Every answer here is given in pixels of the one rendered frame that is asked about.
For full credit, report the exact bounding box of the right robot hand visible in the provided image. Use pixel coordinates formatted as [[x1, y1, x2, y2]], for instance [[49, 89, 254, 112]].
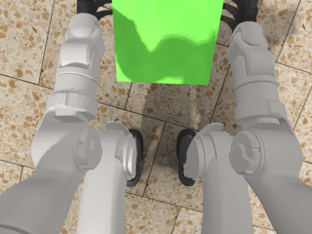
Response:
[[220, 0, 258, 33]]

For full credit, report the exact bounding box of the robot left forearm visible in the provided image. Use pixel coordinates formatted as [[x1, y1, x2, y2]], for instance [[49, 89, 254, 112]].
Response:
[[31, 13, 105, 161]]

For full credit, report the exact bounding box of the left robot upper arm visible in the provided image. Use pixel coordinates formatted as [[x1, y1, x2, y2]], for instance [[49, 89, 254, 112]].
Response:
[[0, 122, 102, 234]]

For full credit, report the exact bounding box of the left robot thigh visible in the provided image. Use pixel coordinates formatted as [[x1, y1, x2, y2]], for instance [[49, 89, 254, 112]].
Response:
[[75, 129, 137, 234]]

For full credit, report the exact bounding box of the right robot foot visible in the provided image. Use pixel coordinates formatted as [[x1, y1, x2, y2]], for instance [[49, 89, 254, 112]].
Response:
[[176, 129, 196, 186]]

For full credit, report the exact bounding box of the left robot hand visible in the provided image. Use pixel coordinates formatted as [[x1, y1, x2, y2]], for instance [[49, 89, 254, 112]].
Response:
[[76, 0, 113, 21]]

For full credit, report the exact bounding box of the robot right forearm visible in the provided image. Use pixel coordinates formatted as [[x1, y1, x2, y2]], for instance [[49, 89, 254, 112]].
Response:
[[225, 20, 303, 160]]

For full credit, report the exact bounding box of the right robot upper arm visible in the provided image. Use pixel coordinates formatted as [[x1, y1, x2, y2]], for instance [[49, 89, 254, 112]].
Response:
[[228, 129, 312, 234]]

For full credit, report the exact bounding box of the carton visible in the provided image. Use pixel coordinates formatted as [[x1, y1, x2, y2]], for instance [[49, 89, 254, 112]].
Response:
[[112, 0, 224, 86]]

